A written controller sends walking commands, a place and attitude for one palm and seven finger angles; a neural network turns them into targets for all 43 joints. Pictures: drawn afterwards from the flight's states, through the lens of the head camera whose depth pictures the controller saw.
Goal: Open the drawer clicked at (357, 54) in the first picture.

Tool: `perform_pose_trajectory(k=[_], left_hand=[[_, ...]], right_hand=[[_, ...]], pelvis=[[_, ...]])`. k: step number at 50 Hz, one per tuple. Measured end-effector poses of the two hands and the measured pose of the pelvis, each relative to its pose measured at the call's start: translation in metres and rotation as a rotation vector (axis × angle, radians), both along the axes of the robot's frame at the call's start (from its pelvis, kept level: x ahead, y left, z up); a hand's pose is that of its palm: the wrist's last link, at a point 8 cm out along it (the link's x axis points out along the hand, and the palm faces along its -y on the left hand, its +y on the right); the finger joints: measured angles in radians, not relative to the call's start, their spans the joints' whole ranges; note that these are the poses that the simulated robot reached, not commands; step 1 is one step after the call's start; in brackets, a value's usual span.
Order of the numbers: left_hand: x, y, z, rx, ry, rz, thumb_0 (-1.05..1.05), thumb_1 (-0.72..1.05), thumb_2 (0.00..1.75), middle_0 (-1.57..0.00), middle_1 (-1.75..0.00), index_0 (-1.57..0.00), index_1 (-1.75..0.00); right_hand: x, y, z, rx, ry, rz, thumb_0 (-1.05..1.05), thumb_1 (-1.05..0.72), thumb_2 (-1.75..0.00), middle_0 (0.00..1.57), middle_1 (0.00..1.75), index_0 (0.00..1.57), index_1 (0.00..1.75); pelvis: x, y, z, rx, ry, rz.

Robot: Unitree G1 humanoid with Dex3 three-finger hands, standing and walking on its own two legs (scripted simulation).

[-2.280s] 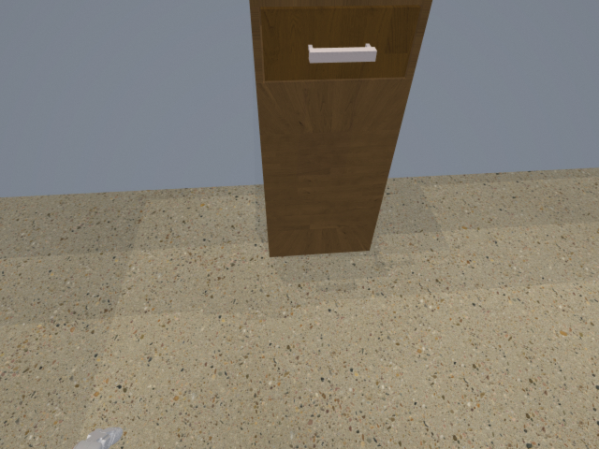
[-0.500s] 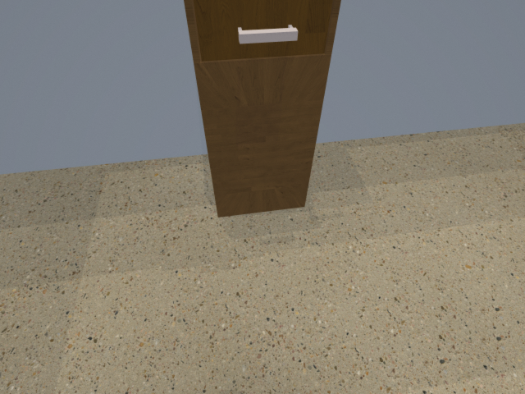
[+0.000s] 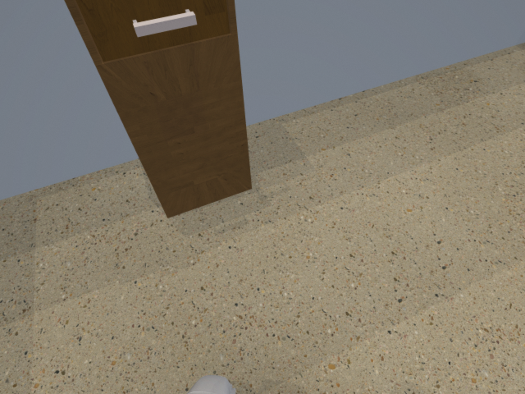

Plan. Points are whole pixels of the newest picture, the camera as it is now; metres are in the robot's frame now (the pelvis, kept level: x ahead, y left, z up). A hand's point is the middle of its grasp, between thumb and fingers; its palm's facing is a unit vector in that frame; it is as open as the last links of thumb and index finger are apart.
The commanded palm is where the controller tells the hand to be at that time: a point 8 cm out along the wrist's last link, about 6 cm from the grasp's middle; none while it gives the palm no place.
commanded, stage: walk to a spot facing it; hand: left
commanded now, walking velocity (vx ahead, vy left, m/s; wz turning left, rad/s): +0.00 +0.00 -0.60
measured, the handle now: (163, 20) +0.98 +0.36 +0.10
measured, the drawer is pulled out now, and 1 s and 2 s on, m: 0.00 0.00 0.00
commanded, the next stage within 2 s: turn to face it in 1.44 s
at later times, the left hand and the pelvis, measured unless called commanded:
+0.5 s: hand out of the picture +0.10 +0.26 -0.16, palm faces -0.23 -0.95 -0.20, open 7.4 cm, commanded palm none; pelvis -0.02 +0.06 +0.01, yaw -19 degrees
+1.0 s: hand (278, 322) +0.27 +0.01 -0.16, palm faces -0.55 -0.82 -0.18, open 7.3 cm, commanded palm none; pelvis +0.08 -0.08 +0.00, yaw -34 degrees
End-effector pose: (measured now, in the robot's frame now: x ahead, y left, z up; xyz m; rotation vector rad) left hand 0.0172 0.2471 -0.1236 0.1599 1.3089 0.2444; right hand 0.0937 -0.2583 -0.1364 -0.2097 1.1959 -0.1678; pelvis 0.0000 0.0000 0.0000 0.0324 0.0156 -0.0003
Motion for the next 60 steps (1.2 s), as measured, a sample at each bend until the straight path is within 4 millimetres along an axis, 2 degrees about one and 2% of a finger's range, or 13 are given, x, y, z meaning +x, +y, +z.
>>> perform_pose_trajectory(k=[6,12,14,19,25,29,32,37,41,44,48,54,60], left_hand=[[0.015,0.019,-0.004,-0.001,-0.04,-0.063,0.01,0.9,0.9,-0.2,-0.3,-0.2,-0.3],[0.028,0.049,-0.016,-0.017,-0.056,-0.141,0.01,0.9,0.9,-0.2,-0.3,-0.2,-0.3],[0.035,0.059,-0.019,-0.027,-0.058,-0.166,0.01,0.9,0.9,-0.2,-0.3,-0.2,-0.3],[0.062,0.071,-0.009,-0.054,-0.092,-0.249,0.01,0.91,0.9,-0.2,-0.3,-0.2,-0.3],[0.088,0.066,-0.009,-0.062,-0.07,-0.345,0.01,0.91,0.9,-0.2,-0.3,-0.2,-0.3],[0.112,0.04,-0.013,-0.077,-0.03,-0.428,0.01,0.91,0.9,-0.19,-0.3,-0.19,-0.3],[0.137,0.007,-0.015,-0.094,-0.018,-0.503,0.01,0.91,0.9,-0.19,-0.3,-0.19,-0.3],[0.197,-0.072,-0.017,-0.122,-0.052,-0.649,0.01,0.91,0.9,-0.19,-0.3,-0.19,-0.3],[0.25,-0.145,-0.023,-0.136,-0.156,-0.751,0.01,0.91,0.9,-0.19,-0.3,-0.2,-0.3],[0.27,-0.179,-0.022,-0.144,-0.224,-0.755,0.01,0.91,0.9,-0.2,-0.3,-0.2,-0.3],[0.273,-0.195,-0.014,-0.134,-0.189,-0.743,0.0,0.91,0.9,-0.2,-0.3,-0.2,-0.3],[0.282,-0.186,-0.008,-0.08,-0.129,-0.695,-0.02,0.94,0.9,-0.2,-0.3,-0.2,-0.3],[0.279,-0.172,-0.024,-0.075,-0.004,-0.626,-0.01,0.93,0.9,-0.2,-0.3,-0.2,-0.3]], right_hand=[[-0.011,0.008,0.011,-0.026,-0.054,-0.045,0.0,-0.9,-0.9,0.2,0.3,0.2,0.3],[-0.035,0.033,0.02,-0.047,-0.118,-0.103,0.0,-0.9,-0.9,0.2,0.3,0.2,0.3],[-0.056,0.043,0.024,-0.061,-0.119,-0.134,0.0,-0.9,-0.9,0.2,0.3,0.2,0.3],[-0.117,0.06,0.034,-0.077,-0.037,-0.225,0.0,-0.9,-0.9,0.2,0.3,0.21,0.3],[-0.174,0.075,0.03,-0.066,0.038,-0.363,0.0,-0.9,-0.9,0.2,0.3,0.21,0.3],[-0.209,0.089,0.024,-0.03,0.103,-0.468,0.0,-0.9,-0.9,0.2,0.3,0.2,0.3],[-0.235,0.099,0.019,0.01,0.174,-0.545,0.0,-0.9,-0.9,0.2,0.3,0.2,0.3],[-0.269,0.113,0.009,0.097,0.311,-0.669,0.0,-0.9,-0.9,0.2,0.3,0.2,0.3],[-0.282,0.108,-0.006,0.173,0.406,-0.741,0.0,-0.9,-0.9,0.2,0.3,0.2,0.3],[-0.266,0.085,-0.013,0.197,0.419,-0.757,0.0,-0.9,-0.9,0.2,0.3,0.2,0.3],[-0.207,0.028,-0.01,0.143,0.273,-0.745,0.01,-0.9,-0.9,0.2,0.3,0.2,0.3],[-0.099,-0.048,0.0,0.067,0.03,-0.687,0.0,-0.91,-0.9,0.2,0.3,0.2,0.3],[0.0,-0.092,0.009,0.039,-0.079,-0.608,0.0,-0.91,-0.9,0.2,0.3,0.2,0.3]], pelvis=[[-0.01,0.015,-0.001,-0.011,0.002,-0.063],[-0.025,0.043,-0.006,-0.033,0.01,-0.134],[-0.029,0.051,-0.006,-0.037,0.003,-0.159],[-0.027,0.064,0.006,-0.075,-0.009,-0.223],[-0.015,0.064,0.007,-0.075,-0.005,-0.323],[-0.005,0.055,0.005,-0.062,0.0,-0.387],[0.004,0.042,0.003,-0.052,0.005,-0.432],[0.022,0.01,-0.004,-0.037,0.014,-0.506],[0.04,-0.028,-0.022,-0.031,0.016,-0.546],[0.049,-0.051,-0.025,-0.035,0.0,-0.563],[0.07,-0.073,-0.011,-0.04,-0.009,-0.588],[0.109,-0.099,0.0,-0.058,-0.002,-0.601],[0.16,-0.118,-0.003,-0.084,0.004,-0.597]])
